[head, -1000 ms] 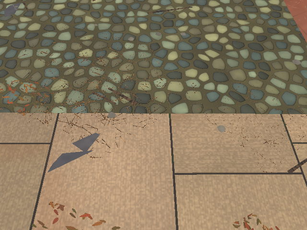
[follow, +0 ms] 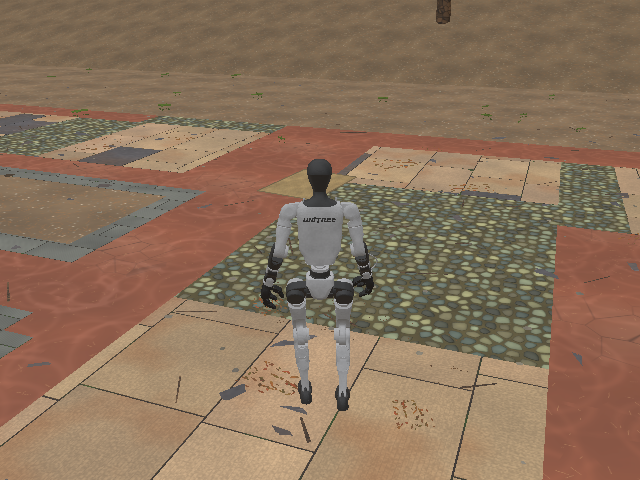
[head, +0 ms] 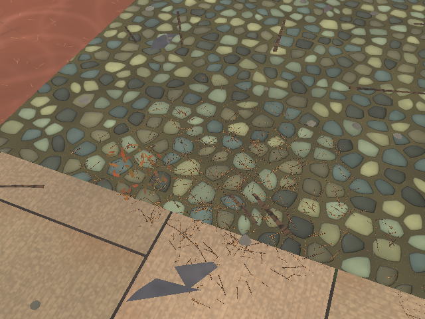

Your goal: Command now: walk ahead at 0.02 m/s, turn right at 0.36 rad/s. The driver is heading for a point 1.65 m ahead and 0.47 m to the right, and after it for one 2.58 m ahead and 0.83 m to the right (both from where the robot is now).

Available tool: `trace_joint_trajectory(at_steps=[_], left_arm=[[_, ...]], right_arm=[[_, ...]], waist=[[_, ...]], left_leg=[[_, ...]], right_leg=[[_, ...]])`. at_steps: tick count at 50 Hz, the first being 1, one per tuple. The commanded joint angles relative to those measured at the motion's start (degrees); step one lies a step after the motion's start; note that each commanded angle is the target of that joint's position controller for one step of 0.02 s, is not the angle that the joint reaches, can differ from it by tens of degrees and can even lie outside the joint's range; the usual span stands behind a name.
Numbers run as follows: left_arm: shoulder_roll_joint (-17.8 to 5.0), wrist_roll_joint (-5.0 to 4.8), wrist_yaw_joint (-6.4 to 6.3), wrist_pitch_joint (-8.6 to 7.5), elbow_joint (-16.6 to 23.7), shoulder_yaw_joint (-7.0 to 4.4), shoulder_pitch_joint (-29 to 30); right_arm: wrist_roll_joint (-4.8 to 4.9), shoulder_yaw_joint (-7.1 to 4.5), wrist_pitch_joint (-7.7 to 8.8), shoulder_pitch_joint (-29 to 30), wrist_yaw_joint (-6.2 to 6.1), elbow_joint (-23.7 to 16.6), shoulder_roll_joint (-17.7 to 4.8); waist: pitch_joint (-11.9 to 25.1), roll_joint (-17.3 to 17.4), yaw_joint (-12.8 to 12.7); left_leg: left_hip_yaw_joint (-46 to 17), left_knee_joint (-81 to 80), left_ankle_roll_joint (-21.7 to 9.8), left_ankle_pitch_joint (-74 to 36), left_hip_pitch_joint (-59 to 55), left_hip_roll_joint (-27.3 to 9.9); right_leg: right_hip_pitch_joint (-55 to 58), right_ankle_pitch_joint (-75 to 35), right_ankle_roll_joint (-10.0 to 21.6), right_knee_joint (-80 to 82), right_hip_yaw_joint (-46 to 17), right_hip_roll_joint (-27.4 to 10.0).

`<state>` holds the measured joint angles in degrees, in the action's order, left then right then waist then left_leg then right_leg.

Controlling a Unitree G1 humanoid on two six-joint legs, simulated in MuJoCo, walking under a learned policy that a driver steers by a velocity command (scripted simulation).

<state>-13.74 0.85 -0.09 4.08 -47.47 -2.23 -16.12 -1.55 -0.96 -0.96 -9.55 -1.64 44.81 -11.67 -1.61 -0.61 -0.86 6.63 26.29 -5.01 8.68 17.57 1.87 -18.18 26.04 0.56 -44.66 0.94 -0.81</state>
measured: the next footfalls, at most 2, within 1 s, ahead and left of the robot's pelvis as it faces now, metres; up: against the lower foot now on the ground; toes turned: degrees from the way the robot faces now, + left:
right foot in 0.08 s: +0.01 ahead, -0.10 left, +0.00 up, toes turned -4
left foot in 0.54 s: +0.07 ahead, +0.09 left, +0.00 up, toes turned -23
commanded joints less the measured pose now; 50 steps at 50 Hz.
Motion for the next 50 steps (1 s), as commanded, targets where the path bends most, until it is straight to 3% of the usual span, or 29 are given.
trace_joint_trajectory(at_steps=[1,3,4,5,6,7,8,10,11,15,19,23,25,26,27,28,29,30,31,32,34,38,42,45,47,48,49,50], left_arm=[[-3.5,-0.14,0.0,-1.16,3.2,-0.99,-2.3],[-4.0,0.08,0.23,-1.78,2.8,-1.06,-4.8],[-7.3,0.93,0.16,-2.35,3.5,-1.71,-5.1],[-15.1,0.61,0.01,-2.43,4.8,-3.78,-4.0],[-14.5,1.21,-0.6,-2.35,3.8,-4.08,-6.7],[-12.3,0.63,-1.08,-2.35,3.9,-3.65,-4.7],[-11.1,0.21,-1.19,-2.12,4.6,-3.4,-0.6],[-9.5,-0.37,-1.02,-2.16,6.1,-3.19,2.5],[-9.1,-0.57,-0.76,-2.23,6.3,-3.17,1.7],[-10.5,-0.53,-0.9,-2.28,5.2,-4.02,-3.2],[-12.1,-0.04,-0.73,-1.76,5.9,-4.67,-3.1],[-13.2,0.13,-0.02,-1.38,7.2,-5.11,0.9],[-13.0,-0.39,0.19,-1.28,7.9,-5.1,4.5],[-12.1,-0.91,0.1,-1.35,8.5,-4.83,6.2],[-8.6,-1.02,0.1,-1.65,9.1,-3.92,4.3],[-6.2,-0.75,-0.3,-1.84,9.4,-3.48,-0.4],[-11.4,1.12,-0.51,-1.52,8.3,-4.58,0.4],[-12.3,0.9,-0.16,-1.3,7.5,-5.13,1.3],[-11.7,0.75,0.39,-0.89,6.7,-5.17,0.9],[-11.3,0.61,1.15,-0.44,6.4,-5.09,0.4],[-10.4,0.03,2.16,-0.02,6.2,-4.61,0.6],[-9.0,-0.04,2.66,0.44,7.9,-3.74,5.1],[-6.9,-0.3,2.76,0.55,8.9,-2.48,6.6],[-6.8,-0.76,2.08,0.12,8.7,-2.01,5.6],[-5.9,-0.36,1.56,-0.73,7.4,-1.52,2.3],[-7.3,0.55,1.1,-1.49,7.3,-1.49,2.1],[-11.4,1.55,0.62,-2.38,8.0,-1.84,1.4],[-15.2,0.72,0.29,-2.69,8.1,-2.57,2.9]], right_arm=[[0.24,-3.09,-0.02,-0.5,-0.85,-2.2,-9.6],[0.64,-3.63,-0.42,-0.3,-1.12,-1.6,-10.2],[0.67,-3.51,-0.66,-1.5,-0.95,-1.8,-8.6],[1.3,-2.74,-0.61,0.6,-1.09,-4.8,-5.5],[0.11,-2.89,-0.97,4.7,-1.19,-5.1,-6.7],[0.44,-3.02,-1.28,3.1,-0.65,-4.5,-6.4],[0.84,-3.24,-1.18,1.5,-0.25,-3.6,-7.0],[-0.14,-3.69,-1.02,-0.5,0.24,-2.6,-8.5],[-0.14,-3.7,-1.01,-0.8,0.43,-2.5,-8.4],[0.72,-3.03,-1.0,2.3,0.15,-4.4,-7.5],[1.06,-2.6,-0.74,3.5,-0.09,-5.8,-8.0],[1.61,-2.41,-0.09,1.2,-0.4,-6.4,-8.8],[1.57,-2.3,0.5,-2.7,-0.8,-5.8,-8.6],[1.1,-2.48,1.02,-5.1,-1.25,-5.3,-9.2],[0.23,-3.3,1.36,-5.6,-1.87,-5.6,-13.6],[0.41,-4.08,0.93,-1.2,-1.68,-7.6,-19.0],[0.13,-4.03,0.48,-3.1,-1.24,-7.1,-16.8],[0.34,-2.76,0.5,-0.9,-0.92,-7.7,-12.5],[0.37,-2.17,0.45,2.2,-0.72,-8.2,-10.4],[0.2,-1.99,0.5,3.5,-0.86,-8.6,-9.9],[-0.01,-2.13,0.64,2.1,-1.07,-8.5,-10.1],[0.11,-2.98,0.91,-3.2,-0.96,-6.9,-11.4],[-0.12,-3.5,1.11,-3.4,0.03,-6.0,-12.6],[-0.13,-3.8,0.78,-3.4,0.89,-5.1,-13.7],[0.73,-3.75,0.18,-2.2,1.16,-4.5,-13.7],[0.85,-3.56,0.06,-3.9,1.21,-3.8,-12.9],[0.27,-2.42,-0.13,-6.2,1.63,-4.9,-8.6],[0.84,-1.56,-1.02,-3.6,0.97,-6.6,-6.4]], waist=[[4.3,5.9,0.4],[3.2,4.2,-1.4],[2.2,-3.6,-0.8],[-2.3,-15.7,-0.4],[-3.5,-11.2,-3.0],[-2.4,-6.1,-0.5],[-2.3,-3.9,1.6],[0.7,-5.2,2.2],[2.5,-4.6,1.7],[3.3,-5.7,-1.3],[3.7,-7.0,-2.4],[4.4,-7.8,-1.0],[4.5,-7.4,1.8],[4.4,-6.0,3.3],[5.1,3.1,2.0],[4.7,14.8,-0.9],[5.0,10.6,0.7],[2.7,6.6,-0.4],[0.7,5.8,-1.6],[0.9,7.8,-2.1],[1.5,9.4,-0.9],[2.2,9.1,2.2],[2.9,10.2,2.6],[3.9,11.6,2.3],[4.0,9.6,-0.4],[4.2,6.2,-0.5],[6.4,-7.4,0.7],[3.5,-15.1,-0.2]], left_leg=[[-13.9,-8.2,-7.8,-0.6,-4.6,-17.0],[-10.3,-3.5,-3.6,-0.5,-0.8,-15.3],[-6.0,5.6,0.4,4.9,3.8,-11.1],[0.4,14.0,5.0,18.7,16.1,0.6],[-5.7,26.5,5.1,23.0,16.2,0.3],[-8.3,31.3,5.3,19.7,15.2,-0.4],[-9.0,32.2,5.3,15.8,15.3,-0.7],[-8.4,34.4,5.9,12.7,15.7,-0.3],[-8.1,34.9,6.5,12.6,15.5,-0.1],[-8.5,27.6,7.7,13.4,17.6,-0.7],[-8.9,20.7,7.3,15.2,13.0,0.1],[-9.1,12.9,6.0,15.3,4.5,1.7],[-9.0,2.0,5.2,10.0,-3.5,2.2],[-10.1,-6.5,4.7,4.2,-9.8,0.4],[-20.5,-12.6,2.2,6.4,-15.4,-10.9],[-35.4,-13.6,-4.3,-4.8,-16.2,-24.4],[-34.3,-11.6,-9.4,-8.9,-11.3,-26.2],[-28.9,-11.4,-9.0,-9.6,-8.2,-22.5],[-22.5,-11.1,-7.1,-9.5,-6.0,-18.3],[-18.2,-10.7,-5.6,-10.4,-6.9,-15.3],[-13.7,-9.5,-5.5,-15.1,-9.4,-13.4],[-13.1,-8.5,-7.5,-16.0,-15.6,-16.5],[-10.8,-6.8,-7.4,-16.5,-12.6,-16.9],[-10.6,-4.0,-7.3,-20.8,-11.0,-17.1],[-8.7,0.4,-4.6,-19.6,-7.9,-15.5],[-7.4,3.2,-1.2,-13.7,-3.7,-14.2],[-3.1,13.9,3.0,5.2,4.9,-9.5],[-3.3,16.7,4.7,25.0,7.0,-3.0]], right_leg=[[2.0,-0.6,1.4,5.5,2.4,1.1],[7.7,-8.2,3.6,18.9,0.9,1.3],[9.1,-7.5,5.7,28.5,-11.2,-5.8],[8.4,-21.2,11.8,31.6,-31.5,-19.5],[5.6,-28.9,16.1,31.6,-30.9,-20.9],[5.2,-29.6,16.1,30.1,-25.4,-17.2],[5.5,-28.8,13.8,29.2,-21.1,-13.2],[10.0,-35.9,12.2,26.9,-17.5,-9.4],[11.8,-39.3,12.4,25.8,-17.1,-8.9],[18.0,-41.3,13.0,23.7,-19.9,-9.2],[15.8,-40.0,13.3,22.3,-23.6,-9.0],[11.1,-41.3,11.5,21.1,-27.6,-7.7],[7.3,-37.2,8.4,19.5,-28.3,-5.3],[3.0,-29.8,5.6,17.5,-27.4,-2.8],[-3.4,-14.4,2.2,9.6,-21.7,2.0],[-12.3,7.9,-0.1,-0.8,-9.5,12.3],[-11.4,9.3,-0.7,-12.6,-7.7,7.5],[-10.6,5.7,-0.8,-16.8,-8.5,6.2],[-9.9,2.0,-1.2,-19.5,-7.7,5.5],[-10.3,-0.9,-1.8,-21.4,-6.7,5.3],[-11.5,-2.5,-3.3,-21.6,-4.7,5.2],[-13.4,-1.7,-4.3,-14.9,-3.4,3.6],[-5.4,0.8,-2.8,-3.3,-1.2,2.8],[0.6,0.5,-1.0,5.2,1.1,3.7],[8.3,-10.2,0.5,20.2,2.3,4.2],[13.9,-16.9,1.0,27.7,-1.7,2.3],[21.0,-20.8,3.1,32.3,-19.0,-12.0],[11.6,-34.8,11.6,29.9,-25.9,-20.8]])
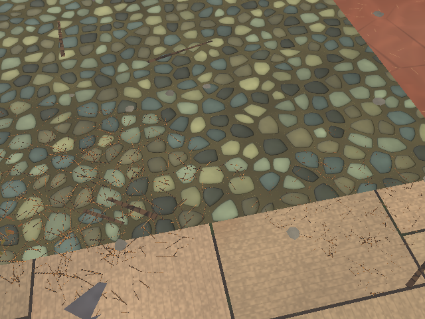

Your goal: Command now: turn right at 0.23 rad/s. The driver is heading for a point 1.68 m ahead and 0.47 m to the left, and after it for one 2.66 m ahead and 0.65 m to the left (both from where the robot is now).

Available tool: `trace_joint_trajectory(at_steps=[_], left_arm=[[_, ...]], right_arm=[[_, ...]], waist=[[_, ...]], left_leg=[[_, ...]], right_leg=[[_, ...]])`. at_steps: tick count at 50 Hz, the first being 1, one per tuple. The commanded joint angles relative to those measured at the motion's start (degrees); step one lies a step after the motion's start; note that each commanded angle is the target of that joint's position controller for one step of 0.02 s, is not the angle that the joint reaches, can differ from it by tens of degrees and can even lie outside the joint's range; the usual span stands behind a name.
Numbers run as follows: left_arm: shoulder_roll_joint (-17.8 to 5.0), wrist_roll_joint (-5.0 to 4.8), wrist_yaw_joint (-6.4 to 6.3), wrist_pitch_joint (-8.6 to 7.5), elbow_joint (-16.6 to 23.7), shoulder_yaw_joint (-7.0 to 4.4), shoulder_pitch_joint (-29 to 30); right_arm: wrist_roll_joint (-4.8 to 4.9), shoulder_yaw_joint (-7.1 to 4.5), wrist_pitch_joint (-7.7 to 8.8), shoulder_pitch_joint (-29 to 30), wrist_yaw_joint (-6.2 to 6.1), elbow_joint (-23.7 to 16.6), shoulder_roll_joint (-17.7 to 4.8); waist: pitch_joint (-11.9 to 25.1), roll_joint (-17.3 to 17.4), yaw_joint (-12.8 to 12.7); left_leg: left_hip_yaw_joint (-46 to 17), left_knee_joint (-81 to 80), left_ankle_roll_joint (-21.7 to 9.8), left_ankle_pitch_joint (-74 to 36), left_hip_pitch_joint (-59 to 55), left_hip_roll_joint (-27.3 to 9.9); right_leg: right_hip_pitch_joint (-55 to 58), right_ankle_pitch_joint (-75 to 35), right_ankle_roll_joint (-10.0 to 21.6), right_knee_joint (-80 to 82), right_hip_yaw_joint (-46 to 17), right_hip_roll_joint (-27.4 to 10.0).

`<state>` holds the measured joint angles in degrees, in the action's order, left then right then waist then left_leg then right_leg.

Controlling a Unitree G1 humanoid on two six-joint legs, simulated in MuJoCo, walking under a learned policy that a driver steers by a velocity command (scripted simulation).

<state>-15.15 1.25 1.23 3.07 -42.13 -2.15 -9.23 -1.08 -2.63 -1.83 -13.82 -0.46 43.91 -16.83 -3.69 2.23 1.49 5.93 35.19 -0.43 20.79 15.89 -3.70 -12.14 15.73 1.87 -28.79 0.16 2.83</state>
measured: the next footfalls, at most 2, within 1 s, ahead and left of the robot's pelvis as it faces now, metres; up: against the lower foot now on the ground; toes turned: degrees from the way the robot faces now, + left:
left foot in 0.32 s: +0.02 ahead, +0.12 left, +0.00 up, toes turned -2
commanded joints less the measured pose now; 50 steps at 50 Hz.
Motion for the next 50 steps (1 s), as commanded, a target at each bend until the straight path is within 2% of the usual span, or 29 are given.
trace_joint_trajectory(at_steps=[1,2,3,5,7,9,13,15,16,17,19,21,24,25,27,28,30,32,34,36,37,38,39,40,41,42,44,46,50], left_arm=[[-10.4,0.08,-1.12,-2.0,2.3,-2.01,-4.0],[-7.3,-0.08,-1.24,-2.15,2.2,-0.81,-1.0],[-6.0,0.19,-1.46,-2.04,2.3,-0.25,1.7],[-5.9,-0.23,-2.11,-2.45,1.5,-0.02,1.4],[-5.4,-0.38,-2.16,-2.71,0.4,0.32,0.2],[-5.4,-0.19,-2.18,-2.78,-0.7,0.43,-0.1],[-5.8,-0.02,-2.46,-2.63,-2.8,0.39,0.0],[-5.2,-0.63,-2.66,-2.75,-3.7,0.62,1.0],[-3.9,-0.55,-2.54,-3.08,-4.0,1.02,0.0],[-3.5,-0.77,-2.2,-3.0,-4.9,0.81,-2.7],[-4.5,-0.41,-2.37,-2.65,-7.5,0.53,-1.4],[-5.1,-0.51,-2.33,-2.74,-9.2,0.19,-1.6],[-4.0,-0.63,-2.48,-3.04,-11.7,0.44,-2.4],[-3.7,-0.61,-2.54,-2.98,-12.7,0.51,-3.1],[-4.5,-0.14,-2.4,-2.46,-13.3,-0.03,-3.1],[-4.4,0.24,-2.11,-2.28,-12.8,-0.1,-2.0],[-1.7,0.93,-1.37,-2.84,-11.4,0.49,0.1],[-2.9,0.77,-0.88,-3.93,-10.6,0.13,0.8],[-3.0,0.36,-0.17,-5.02,-10.8,-0.02,-0.8],[-2.2,-0.04,-0.1,-5.71,-12.0,-0.13,-4.3],[-1.5,-0.13,-0.29,-5.88,-13.8,-0.2,-8.9],[-2.1,-0.07,-0.66,-6.01,-16.0,-0.64,-14.0],[-4.7,0.47,-1.28,-6.5,-17.4,-1.34,-19.8],[-10.5,0.6,-1.51,-6.87,-18.1,-2.59,-26.2],[-9.6,0.69,-1.54,-6.52,-18.5,-2.29,-23.9],[-7.7,0.54,-1.43,-6.74,-16.5,-1.78,-17.9],[-5.2,-0.02,-1.36,-7.9,-15.0,-1.03,-13.5],[-3.1,-0.12,-1.54,-8.77,-16.0,-0.29,-15.5],[-2.4,-0.31,-1.87,-9.03,-18.7,0.25,-21.3]], right_arm=[[0.43,-0.58,-1.02,2.1,-0.61,-4.8,-4.5],[0.82,-0.85,-1.31,1.8,-0.3,-3.8,-4.6],[0.89,-1.02,-1.21,0.3,-0.05,-2.4,-4.7],[-0.19,-1.26,-1.15,-2.1,0.21,-0.3,-4.9],[0.04,-0.84,-1.2,-2.5,0.25,0.7,-3.5],[0.31,-0.33,-1.34,-1.1,0.03,1.0,-2.2],[0.68,-0.03,-1.1,-1.6,-0.97,2.9,-1.9],[0.12,0.43,-0.12,-3.7,-1.41,4.5,-1.4],[-0.52,0.35,0.7,-4.1,-1.59,5.0,-3.1],[0.01,-0.15,1.17,-1.1,-1.34,5.2,-6.2],[0.37,0.59,1.84,-0.2,-0.49,6.3,-2.8],[0.36,0.75,2.09,-0.9,-0.88,7.8,-2.6],[0.5,0.89,2.22,-1.4,-1.22,9.7,-2.1],[0.37,0.88,2.14,-2.2,-1.2,10.5,-2.1],[0.11,-0.2,1.44,-3.4,-1.11,11.2,-4.5],[0.07,-0.55,1.13,-4.6,-1.01,11.4,-5.3],[0.12,-1.44,1.09,-7.4,-1.0,12.9,-6.9],[-0.43,-1.56,1.93,-6.8,-0.79,12.8,-5.8],[-0.16,-1.85,2.91,-4.6,-0.47,12.5,-6.1],[0.36,-2.04,3.39,-1.9,-0.14,12.3,-5.7],[0.62,-2.17,3.35,-0.5,-0.04,12.1,-5.7],[0.36,-2.1,3.39,-0.1,0.04,11.9,-4.9],[-0.07,-1.37,3.76,1.1,0.25,10.9,-2.3],[0.31,0.02,4.3,2.8,0.8,8.2,2.7],[-0.93,-1.0,4.39,3.8,1.04,7.8,-1.7],[-0.76,-1.11,4.7,3.7,1.66,8.1,-1.9],[-0.64,-0.89,5.42,1.9,2.59,9.6,-1.0],[-1.32,-0.84,4.97,2.3,3.03,10.2,-0.7],[-0.97,-0.25,4.03,9.1,3.01,7.7,0.9]], waist=[[4.5,-12.0,-3.6],[2.7,-10.2,-1.8],[1.9,-9.8,-0.4],[3.5,-10.7,-0.2],[4.9,-9.0,-0.6],[4.2,-9.3,-1.3],[4.0,-9.4,-1.6],[4.5,-6.5,0.3],[5.5,-4.0,-0.3],[3.1,1.2,-3.9],[1.6,2.0,-1.8],[1.8,2.5,-1.6],[2.1,0.4,-1.4],[3.2,-0.1,-1.2],[0.6,1.3,-0.4],[-2.3,2.4,0.4],[-6.1,7.5,1.3],[-5.8,5.3,0.9],[-4.2,4.5,-0.8],[-3.3,4.7,-3.1],[-2.9,3.7,-5.2],[-2.1,1.1,-6.8],[-1.1,-6.8,-9.0],[1.2,-20.4,-10.5],[-3.2,-12.9,-7.9],[-6.0,-7.5,-4.5],[-4.3,-5.2,-1.8],[-2.0,-5.7,-2.0],[-2.1,-6.3,-3.1]], left_leg=[[-6.5,13.2,0.4,12.6,7.2,1.1],[-7.4,14.6,0.4,9.5,7.3,1.2],[-7.5,13.8,0.5,6.4,6.8,1.2],[-6.5,14.5,1.1,3.3,5.9,2.1],[-6.4,12.4,1.7,3.1,4.2,2.4],[-6.1,7.2,1.8,3.1,2.6,2.6],[-5.3,-4.0,1.1,0.4,-2.5,3.7],[-7.1,-15.7,0.3,-13.3,-11.1,1.9],[-12.0,-16.9,-0.4,-17.7,-15.2,-2.4],[-14.2,-14.8,-2.0,-20.3,-10.2,-4.3],[-12.9,-16.0,-1.9,-15.4,-4.7,-3.1],[-12.1,-17.0,-1.4,-15.2,-5.6,-2.0],[-12.0,-17.0,-1.8,-15.6,-7.6,-2.1],[-11.9,-17.5,-2.2,-8.8,-8.2,-1.5],[-14.2,-18.3,-4.9,13.2,-6.0,-1.1],[-18.1,-20.9,-6.8,22.0,-5.1,-3.2],[-28.8,-27.9,-11.8,29.3,-5.3,-11.7],[-31.2,-30.4,-13.6,22.7,-6.2,-14.5],[-26.3,-29.2,-12.6,16.3,-7.0,-12.4],[-19.7,-26.5,-10.5,11.9,-1.5,-8.3],[-16.7,-23.2,-9.7,12.3,3.3,-6.3],[-14.6,-17.9,-8.9,13.0,8.7,-3.9],[-9.7,-5.5,-7.2,10.9,15.6,-0.2],[-2.1,13.1,-4.8,10.5,25.3,7.0],[-7.5,22.4,-6.0,9.8,27.5,5.1],[-9.3,25.4,-6.6,3.6,28.1,2.1],[-8.4,24.4,-5.5,-4.7,24.9,-0.4],[-6.1,24.0,-3.8,-8.5,23.7,-0.6],[-3.0,21.0,-1.5,-11.1,27.6,0.0]], right_leg=[[3.9,-23.4,12.8,13.6,-22.7,-22.6],[2.7,-21.5,11.8,14.0,-18.5,-19.4],[2.4,-20.9,9.7,14.1,-15.0,-16.1],[5.3,-29.2,8.6,12.3,-11.2,-13.3],[6.5,-30.9,8.7,11.3,-10.0,-13.1],[6.1,-26.8,8.7,11.0,-10.2,-12.8],[4.3,-21.0,8.7,9.8,-12.8,-13.0],[0.0,-15.8,5.4,8.8,-12.7,-11.7],[-2.6,-11.8,3.3,8.0,-12.1,-10.0],[-1.5,-6.6,2.2,10.2,-8.6,-5.5],[4.7,-7.6,1.6,10.2,-7.8,-5.2],[5.4,-10.7,1.9,9.2,-7.9,-5.9],[4.3,-10.8,1.5,10.2,-7.8,-6.0],[4.2,-5.5,1.5,10.2,-7.2,-5.2],[-1.4,11.6,2.6,5.5,-4.6,-1.8],[-6.8,16.2,2.9,2.3,-3.8,-0.8],[-13.0,10.8,2.3,-8.2,1.8,-0.2],[-16.0,10.3,2.2,-14.8,0.4,-3.2],[-14.0,10.1,2.4,-11.8,0.8,-3.9],[-3.3,5.5,2.8,-3.6,3.5,-2.3],[5.0,1.1,2.8,1.9,5.7,-0.6],[13.1,1.3,2.7,4.8,5.5,0.8],[20.0,9.4,3.6,11.2,-5.6,-6.6],[23.2,29.8,8.2,23.2,-32.7,-21.8],[16.4,32.6,11.4,24.8,-38.4,-25.0],[12.8,28.9,11.2,23.7,-33.3,-23.1],[12.0,13.5,8.8,24.1,-22.7,-17.9],[14.0,-1.9,8.0,23.2,-15.3,-15.0],[16.4,-21.7,8.5,21.2,-7.9,-13.9]])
